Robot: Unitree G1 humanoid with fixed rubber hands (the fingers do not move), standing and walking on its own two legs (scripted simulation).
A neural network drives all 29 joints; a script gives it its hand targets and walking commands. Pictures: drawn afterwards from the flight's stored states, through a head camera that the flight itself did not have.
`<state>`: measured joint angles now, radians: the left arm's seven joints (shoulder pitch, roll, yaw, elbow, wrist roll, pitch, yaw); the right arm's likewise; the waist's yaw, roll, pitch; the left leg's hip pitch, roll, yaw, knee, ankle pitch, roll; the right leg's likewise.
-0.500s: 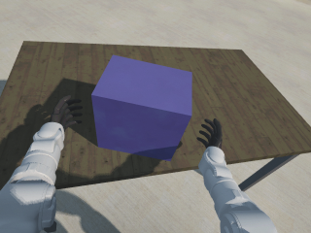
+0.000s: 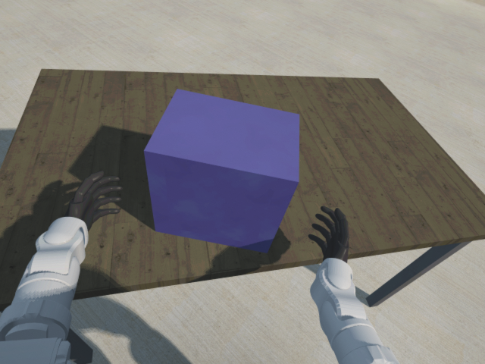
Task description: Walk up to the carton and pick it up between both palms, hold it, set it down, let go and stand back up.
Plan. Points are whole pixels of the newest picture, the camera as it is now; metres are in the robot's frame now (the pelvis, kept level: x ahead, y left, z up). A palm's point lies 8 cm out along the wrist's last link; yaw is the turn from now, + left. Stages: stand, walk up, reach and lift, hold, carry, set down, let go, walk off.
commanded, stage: set down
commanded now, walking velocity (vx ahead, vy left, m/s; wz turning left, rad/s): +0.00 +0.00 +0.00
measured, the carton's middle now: (224, 175) +0.47 -0.03 +0.03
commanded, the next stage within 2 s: none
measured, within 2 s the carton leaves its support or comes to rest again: neither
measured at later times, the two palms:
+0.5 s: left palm (41, 282) +0.28 +0.26 +0.01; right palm (344, 296) +0.21 -0.19 +0.02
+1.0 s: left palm (25, 308) +0.25 +0.27 +0.01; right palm (357, 320) +0.17 -0.20 +0.03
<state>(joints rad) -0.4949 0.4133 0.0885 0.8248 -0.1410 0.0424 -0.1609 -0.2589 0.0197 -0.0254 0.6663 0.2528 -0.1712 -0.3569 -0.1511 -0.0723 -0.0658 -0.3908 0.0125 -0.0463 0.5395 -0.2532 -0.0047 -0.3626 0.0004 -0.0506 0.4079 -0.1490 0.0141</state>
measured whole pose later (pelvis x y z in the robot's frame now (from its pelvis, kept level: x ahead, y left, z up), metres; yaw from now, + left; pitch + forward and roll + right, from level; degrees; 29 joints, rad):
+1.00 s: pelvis +0.02 +0.00 +0.00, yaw +0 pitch -4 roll -2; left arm 0.20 0.50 0.09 0.11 -0.19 0.14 -0.17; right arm 0.41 0.01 0.01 -0.09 0.24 0.16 -0.36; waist -0.06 -0.07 0.08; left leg -0.15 0.01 -0.04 0.54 -0.31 0.01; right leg -0.13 0.00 -0.05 0.41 -0.21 0.01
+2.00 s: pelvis +0.04 +0.00 +0.00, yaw +1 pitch -4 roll -2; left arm 0.41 0.45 0.09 0.02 -0.19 0.11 -0.14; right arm 0.51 -0.07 0.02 -0.05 0.15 0.05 -0.17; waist -0.04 -0.03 0.12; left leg -0.10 0.01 -0.04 0.49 -0.32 0.00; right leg -0.07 0.00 -0.05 0.37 -0.22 0.02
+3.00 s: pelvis +0.03 -0.01 +0.00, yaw +0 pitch -5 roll -2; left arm 0.31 0.28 0.09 0.30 -0.14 0.18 -0.04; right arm 0.30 -0.14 0.02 0.48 0.02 -0.13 -0.04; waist -0.04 -0.01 0.12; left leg -0.08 0.01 -0.04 0.47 -0.30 -0.01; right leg -0.07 0.00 -0.05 0.37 -0.21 0.01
